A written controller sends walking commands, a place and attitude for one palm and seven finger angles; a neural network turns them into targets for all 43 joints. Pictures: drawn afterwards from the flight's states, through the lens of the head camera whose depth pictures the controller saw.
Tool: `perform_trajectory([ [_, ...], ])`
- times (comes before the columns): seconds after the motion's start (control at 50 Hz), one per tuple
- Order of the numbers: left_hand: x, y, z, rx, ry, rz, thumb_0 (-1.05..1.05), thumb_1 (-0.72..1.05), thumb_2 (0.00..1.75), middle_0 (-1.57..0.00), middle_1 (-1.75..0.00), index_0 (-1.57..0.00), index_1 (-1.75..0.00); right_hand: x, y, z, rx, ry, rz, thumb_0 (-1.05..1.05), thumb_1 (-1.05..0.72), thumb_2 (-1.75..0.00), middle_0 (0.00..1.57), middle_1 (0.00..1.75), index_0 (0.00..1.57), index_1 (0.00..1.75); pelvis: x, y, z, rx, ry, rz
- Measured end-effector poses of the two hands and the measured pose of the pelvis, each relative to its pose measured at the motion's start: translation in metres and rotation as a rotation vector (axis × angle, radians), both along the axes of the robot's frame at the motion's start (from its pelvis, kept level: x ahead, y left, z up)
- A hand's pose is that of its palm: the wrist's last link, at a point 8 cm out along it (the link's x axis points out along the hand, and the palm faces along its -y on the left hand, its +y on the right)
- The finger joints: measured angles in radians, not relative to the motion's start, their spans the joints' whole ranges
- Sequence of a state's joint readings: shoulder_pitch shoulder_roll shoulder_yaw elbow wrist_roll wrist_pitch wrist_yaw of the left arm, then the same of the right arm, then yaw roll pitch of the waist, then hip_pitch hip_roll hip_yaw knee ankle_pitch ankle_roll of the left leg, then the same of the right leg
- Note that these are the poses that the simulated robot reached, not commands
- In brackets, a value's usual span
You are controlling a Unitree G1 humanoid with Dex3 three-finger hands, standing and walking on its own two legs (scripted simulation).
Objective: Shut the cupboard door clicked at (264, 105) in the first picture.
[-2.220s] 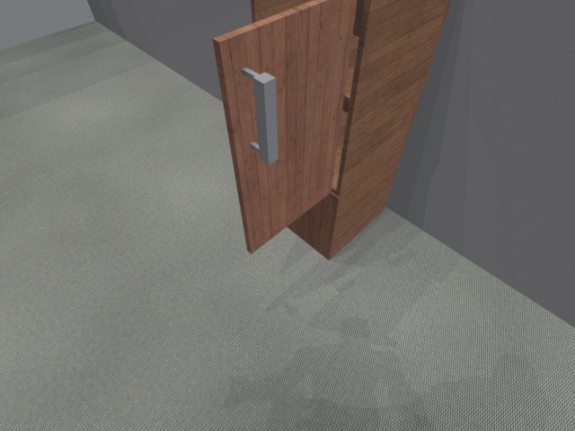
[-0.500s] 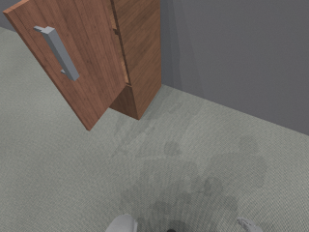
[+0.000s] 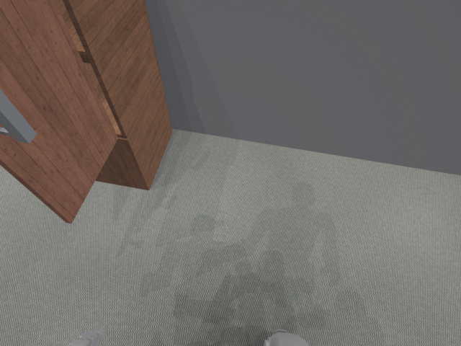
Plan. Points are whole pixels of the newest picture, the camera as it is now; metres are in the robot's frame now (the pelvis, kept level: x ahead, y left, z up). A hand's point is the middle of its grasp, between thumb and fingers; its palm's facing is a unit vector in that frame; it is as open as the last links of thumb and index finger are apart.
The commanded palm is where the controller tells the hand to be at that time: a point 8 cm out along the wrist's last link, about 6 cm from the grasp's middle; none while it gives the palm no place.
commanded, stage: walk around to get in front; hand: left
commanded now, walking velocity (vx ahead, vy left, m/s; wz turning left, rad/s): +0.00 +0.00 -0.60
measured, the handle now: out of the picture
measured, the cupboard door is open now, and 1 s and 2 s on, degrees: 90 90 90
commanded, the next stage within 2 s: none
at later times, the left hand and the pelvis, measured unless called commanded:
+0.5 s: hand (159, 307) +0.19 +0.16 -0.16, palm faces -0.31 -0.93 -0.19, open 7.4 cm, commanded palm none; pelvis +0.01 +0.00 +0.00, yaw -18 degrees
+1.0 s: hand (189, 312) +0.19 +0.10 -0.17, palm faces -0.56 -0.80 -0.21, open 7.4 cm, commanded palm none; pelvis +0.02 -0.03 +0.00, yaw -37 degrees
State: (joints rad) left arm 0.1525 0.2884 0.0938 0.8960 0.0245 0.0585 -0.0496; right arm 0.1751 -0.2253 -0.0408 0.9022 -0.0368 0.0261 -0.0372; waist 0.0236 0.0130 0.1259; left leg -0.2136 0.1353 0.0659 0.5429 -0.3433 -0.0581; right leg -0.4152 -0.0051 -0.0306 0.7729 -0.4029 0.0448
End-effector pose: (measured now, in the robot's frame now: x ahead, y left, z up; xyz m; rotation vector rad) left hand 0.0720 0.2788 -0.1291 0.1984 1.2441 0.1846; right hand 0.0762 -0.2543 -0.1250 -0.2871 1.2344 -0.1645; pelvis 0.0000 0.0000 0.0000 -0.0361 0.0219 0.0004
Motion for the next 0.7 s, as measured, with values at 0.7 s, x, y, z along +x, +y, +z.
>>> perform_trajectory([
  [0.7,0.147,-0.124,0.007,0.019,-0.081,-0.537,0.01,0.91,0.90,-0.19,-0.30,-0.20,-0.30,-0.155,-0.022,-0.028,0.084,0.069,-0.565,0.01,-0.90,-0.90,0.20,0.30,0.21,0.30,0.009,-0.031,-0.009,0.043,-0.016,-0.467],
])
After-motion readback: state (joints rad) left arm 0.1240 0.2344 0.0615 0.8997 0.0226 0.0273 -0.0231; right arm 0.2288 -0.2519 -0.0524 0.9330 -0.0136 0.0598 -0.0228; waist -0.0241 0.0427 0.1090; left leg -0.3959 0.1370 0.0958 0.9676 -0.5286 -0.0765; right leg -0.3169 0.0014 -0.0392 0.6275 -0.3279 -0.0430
